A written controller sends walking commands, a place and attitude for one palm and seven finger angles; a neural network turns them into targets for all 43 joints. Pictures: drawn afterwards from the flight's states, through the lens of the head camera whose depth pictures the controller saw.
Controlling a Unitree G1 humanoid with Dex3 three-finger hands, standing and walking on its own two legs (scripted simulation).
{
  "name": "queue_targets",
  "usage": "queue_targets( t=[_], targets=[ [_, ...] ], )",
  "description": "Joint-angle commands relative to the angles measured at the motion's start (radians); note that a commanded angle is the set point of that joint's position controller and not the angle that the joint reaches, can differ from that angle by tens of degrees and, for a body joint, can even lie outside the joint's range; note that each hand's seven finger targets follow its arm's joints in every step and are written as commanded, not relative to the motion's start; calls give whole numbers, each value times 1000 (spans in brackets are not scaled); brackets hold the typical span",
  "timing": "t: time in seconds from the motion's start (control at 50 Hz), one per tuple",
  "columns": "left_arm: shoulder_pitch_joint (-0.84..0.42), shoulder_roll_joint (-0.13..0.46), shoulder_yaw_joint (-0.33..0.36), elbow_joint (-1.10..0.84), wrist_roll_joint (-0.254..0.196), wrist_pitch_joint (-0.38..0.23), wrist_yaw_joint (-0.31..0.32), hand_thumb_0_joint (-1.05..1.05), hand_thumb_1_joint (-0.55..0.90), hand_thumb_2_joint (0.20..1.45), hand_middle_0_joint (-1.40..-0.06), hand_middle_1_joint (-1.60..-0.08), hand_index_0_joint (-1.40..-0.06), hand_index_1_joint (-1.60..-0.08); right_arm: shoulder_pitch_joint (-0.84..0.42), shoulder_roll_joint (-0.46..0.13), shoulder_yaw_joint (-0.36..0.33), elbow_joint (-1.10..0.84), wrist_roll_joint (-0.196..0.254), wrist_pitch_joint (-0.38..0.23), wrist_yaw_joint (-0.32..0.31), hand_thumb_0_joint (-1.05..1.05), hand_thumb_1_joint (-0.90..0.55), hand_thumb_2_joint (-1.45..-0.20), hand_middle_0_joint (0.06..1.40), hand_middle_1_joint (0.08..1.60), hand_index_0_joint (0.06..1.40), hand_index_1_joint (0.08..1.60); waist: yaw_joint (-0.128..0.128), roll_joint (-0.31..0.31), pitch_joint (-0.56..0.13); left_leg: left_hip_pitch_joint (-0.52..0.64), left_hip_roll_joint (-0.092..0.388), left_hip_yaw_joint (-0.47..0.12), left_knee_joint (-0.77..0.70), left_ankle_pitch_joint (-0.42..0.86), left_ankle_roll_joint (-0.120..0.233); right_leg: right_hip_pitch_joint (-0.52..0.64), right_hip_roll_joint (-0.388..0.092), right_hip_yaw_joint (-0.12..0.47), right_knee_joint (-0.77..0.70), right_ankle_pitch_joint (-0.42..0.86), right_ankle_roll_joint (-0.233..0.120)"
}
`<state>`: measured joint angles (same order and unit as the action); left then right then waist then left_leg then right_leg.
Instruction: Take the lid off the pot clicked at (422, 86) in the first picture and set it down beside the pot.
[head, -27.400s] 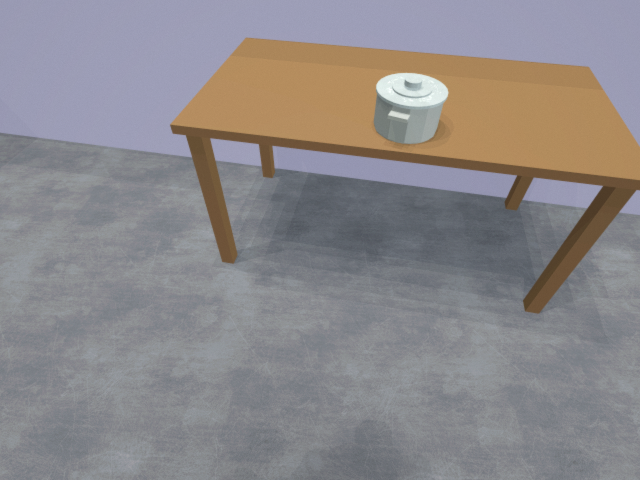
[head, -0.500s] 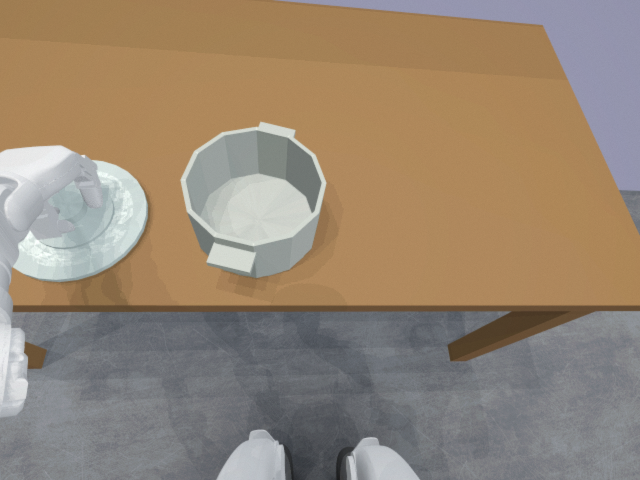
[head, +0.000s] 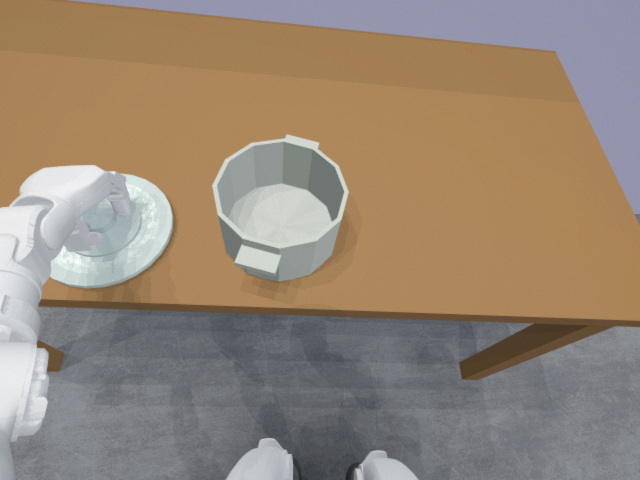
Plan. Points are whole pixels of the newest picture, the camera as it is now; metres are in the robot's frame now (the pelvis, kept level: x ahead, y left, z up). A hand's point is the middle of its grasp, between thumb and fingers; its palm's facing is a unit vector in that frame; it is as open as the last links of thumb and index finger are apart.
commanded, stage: open the fingers wide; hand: left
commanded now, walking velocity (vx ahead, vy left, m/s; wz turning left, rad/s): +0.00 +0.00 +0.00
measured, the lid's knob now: (98, 217) +0.46 +0.32 -0.04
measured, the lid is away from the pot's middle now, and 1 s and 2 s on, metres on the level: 0.26 0.26 0.26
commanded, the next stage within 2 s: raise the empty hand in 0.56 s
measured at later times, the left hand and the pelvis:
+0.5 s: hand (85, 227) +0.43 +0.31 -0.01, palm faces -0.45 -0.10 -0.89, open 10.8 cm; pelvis +0.00 +0.01 +0.00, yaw +0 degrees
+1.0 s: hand (73, 212) +0.43 +0.32 +0.02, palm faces -0.42 -0.09 -0.90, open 11.0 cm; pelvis +0.01 +0.01 +0.01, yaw +1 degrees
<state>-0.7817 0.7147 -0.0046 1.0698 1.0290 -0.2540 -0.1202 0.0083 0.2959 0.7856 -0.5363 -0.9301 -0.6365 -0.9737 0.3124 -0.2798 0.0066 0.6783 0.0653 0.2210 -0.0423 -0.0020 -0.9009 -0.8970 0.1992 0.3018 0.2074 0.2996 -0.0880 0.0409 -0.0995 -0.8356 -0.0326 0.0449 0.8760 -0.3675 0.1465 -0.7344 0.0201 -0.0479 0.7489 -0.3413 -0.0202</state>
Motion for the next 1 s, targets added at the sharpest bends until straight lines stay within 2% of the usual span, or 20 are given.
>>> queue_targets(
  t=[0.0, 0.06, 0.14, 0.24, 0.32, 0.36, 0.38, 0.42, 0.46, 0.52, 0.58, 0.64, 0.68, 0.72, 0.76, 0.78, 0.84, 0.88, 0.92, 0.98],
  targets=[
    [-393, 275, 60, -164, -16, 7, 37, 0, 200, 724, -485, -929, -507, -934, 132, -200, -72, -39, -6, -17, -12, 0, -900, -900, 200, 300, 200, 300, -6, 147, -403, 673, 99, -255, -124, 426, -180, -200, 43, -29, -61, 54, -40],
    [-404, 301, 71, -170, -17, 13, 43, 0, 150, 699, -449, -916, -465, -920, 130, -204, -66, -48, -3, -19, -15, 0, -900, -900, 200, 300, 200, 300, -5, 122, -415, 624, 82, -224, -125, 393, -153, -144, 43, -24, -70, 76, -44],
    [-426, 257, 47, -202, -17, 12, 42, 0, 83, 665, -400, -899, -409, -901, 132, -202, -77, -37, -5, -23, -13, 0, -900, -900, 200, 300, 200, 300, -4, 181, -430, 715, 107, -281, -134, 435, -208, -215, 39, -23, -56, 56, -41],
    [-392, 237, 30, -112, -30, 29, 38, 0, -3, 627, -341, -874, -341, -874, 135, -204, -70, -36, 0, -22, -12, 0, -900, -900, 200, 300, 200, 300, -18, 79, -370, 622, 93, -256, -132, 345, -171, -190, 42, -20, -66, 48, -37],
    [-474, 269, 51, -231, -10, 18, 45, 0, -5, 632, -343, -871, -343, -871, 136, -204, -78, -35, -6, -28, -17, 0, -900, -900, 200, 300, 200, 300, -3, 190, -459, 740, 107, -298, -137, 453, -217, -214, 37, -14, -52, 67, -40],
    [-394, 221, 27, -147, -22, 26, 43, 0, -5, 632, -343, -871, -343, -871, 135, -197, -73, -35, -3, -29, -15, 0, -900, -900, 200, 300, 200, 300, -11, 134, -408, 687, 99, -271, -129, 425, -183, -207, 41, -21, -58, 58, -39],
    [-387, 258, 58, -150, -25, 22, 40, 0, -6, 634, -343, -870, -343, -870, 136, -203, -73, -34, -1, -31, -14, 0, -900, -900, 200, 300, 200, 300, -3, 122, -406, 680, 101, -271, -128, 445, -180, -198, 38, -18, -54, 68, -40],
    [-380, 215, 18, -91, -27, 34, 38, 0, -9, 641, -346, -864, -346, -864, 139, -202, -68, -36, -2, -27, -11, 0, -900, -900, 200, 300, 200, 300, -16, 96, -371, 629, 93, -258, -125, 399, -195, -202, 44, -20, -57, 63, -38],
    [-435, 232, 15, -127, -20, 36, 36, 0, -13, 650, -349, -858, -349, -858, 139, -209, -71, -35, -2, -26, -10, 0, -900, -900, 200, 300, 200, 300, -19, 94, -380, 622, 94, -259, -132, 349, -203, -196, 41, -16, -63, 56, -38],
    [-467, 299, 68, -227, -9, 16, 38, 0, -13, 650, -350, -858, -350, -858, 144, -202, -74, -44, -5, -28, -19, 0, -900, -900, 200, 300, 200, 300, -5, 165, -487, 713, 92, -258, -118, 472, -182, -160, 41, -11, -60, 102, -42],
    [-381, 256, 56, -163, -21, 10, 33, 0, -12, 647, -349, -860, -349, -860, 141, -198, -73, -39, -4, -32, -15, 0, -900, -900, 200, 300, 200, 300, -2, 161, -433, 715, 105, -274, -117, 538, -224, -207, 41, -22, -47, 90, -40],
    [-369, 210, 11, -99, -27, 28, 29, 0, -16, 656, -352, -854, -352, -854, 134, -200, -71, -42, -1, -22, -6, 0, -900, -900, 200, 300, 200, 300, -13, 101, -369, 621, 93, -248, -122, 394, -180, -198, 44, -17, -61, 58, -39],
    [-453, 279, 53, -227, -23, 20, 30, 0, -16, 656, -352, -854, -352, -854, 129, -205, -74, -45, -3, -21, -10, 0, -900, -900, 200, 300, 200, 300, 0, 144, -443, 669, 89, -239, -125, 431, -173, -148, 37, -7, -71, 97, -44],
    [-498, 324, 91, -322, -14, 7, 38, 0, -16, 656, -352, -854, -352, -854, 143, -197, -80, -48, -7, -24, -18, 0, -900, -900, 200, 300, 200, 300, 3, 210, -549, 798, 104, -282, -128, 559, -228, -141, 41, -8, -66, 127, -41],
    [-438, 322, 106, -268, -24, 5, 41, 0, -16, 656, -352, -854, -352, -854, 135, -195, -79, -41, -5, -27, -23, 0, -900, -900, 200, 300, 200, 300, 6, 202, -505, 809, 114, -296, -135, 586, -250, -171, 41, -16, -64, 103, -38],
    [-427, 321, 102, -234, -25, 8, 40, 0, -16, 656, -352, -854, -352, -854, 134, -197, -75, -38, -3, -29, -22, 0, -900, -900, 200, 300, 200, 300, 5, 193, -465, 784, 111, -288, -139, 574, -217, -183, 40, -13, -67, 93, -39],
    [-390, 192, -8, -112, -42, 53, 36, 0, -16, 656, -352, -854, -352, -854, 125, -194, -67, -38, 7, -27, -9, 0, -900, -900, 200, 300, 200, 300, -14, 91, -324, 622, 85, -229, -167, 317, -170, -148, 41, -17, -101, 53, -40],
    [-428, 209, -5, -160, -39, 56, 27, 0, -16, 656, -352, -854, -352, -854, 125, -201, -68, -42, 9, -35, -7, 0, -900, -900, 200, 300, 200, 300, -1, 137, -357, 662, 84, -234, -172, 366, -179, -128, 38, -6, -104, 86, -45],
    [-478, 272, 43, -265, -32, 45, 13, 0, -16, 656, -352, -854, -352, -854, 133, -197, -76, -46, 5, -34, -7, 0, -900, -900, 200, 300, 200, 300, 13, 176, -473, 772, 96, -262, -167, 516, -220, -95, 39, -6, -103, 126, -45],
    [-457, 333, 96, -291, -44, 19, -2, 0, -16, 656, -352, -854, -352, -854, 118, -191, -73, -53, 5, -38, -19, 0, -900, -900, 200, 300, 200, 300, 14, 159, -493, 811, 92, -254, -160, 591, -200, -56, 37, 2, -118, 160, -40]
  ],
)
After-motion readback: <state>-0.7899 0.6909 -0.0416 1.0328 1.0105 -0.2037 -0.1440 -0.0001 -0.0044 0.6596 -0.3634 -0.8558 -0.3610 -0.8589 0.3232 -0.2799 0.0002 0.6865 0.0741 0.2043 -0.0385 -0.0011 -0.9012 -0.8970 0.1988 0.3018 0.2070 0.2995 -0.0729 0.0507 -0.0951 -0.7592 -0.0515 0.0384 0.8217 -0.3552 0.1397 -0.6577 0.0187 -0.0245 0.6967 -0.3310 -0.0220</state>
